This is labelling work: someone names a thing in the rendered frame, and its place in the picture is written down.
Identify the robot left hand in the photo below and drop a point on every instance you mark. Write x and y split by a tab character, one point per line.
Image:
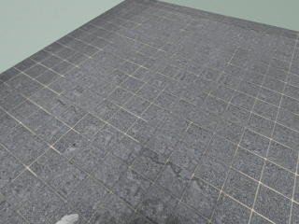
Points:
68	219

